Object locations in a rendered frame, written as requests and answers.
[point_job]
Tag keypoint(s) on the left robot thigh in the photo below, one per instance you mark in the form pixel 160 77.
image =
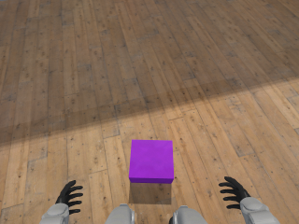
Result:
pixel 121 215

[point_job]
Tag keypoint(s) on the robot right hand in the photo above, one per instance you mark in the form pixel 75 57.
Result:
pixel 236 189

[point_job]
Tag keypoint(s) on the carton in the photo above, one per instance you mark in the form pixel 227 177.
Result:
pixel 151 161

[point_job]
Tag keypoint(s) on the robot right forearm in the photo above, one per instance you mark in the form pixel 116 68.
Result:
pixel 255 212

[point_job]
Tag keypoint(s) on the right robot shin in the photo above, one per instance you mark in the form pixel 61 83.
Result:
pixel 183 206

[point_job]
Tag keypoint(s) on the robot left forearm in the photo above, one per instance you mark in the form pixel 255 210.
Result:
pixel 57 214

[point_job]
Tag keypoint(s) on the robot left hand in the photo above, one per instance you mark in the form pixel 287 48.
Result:
pixel 65 196

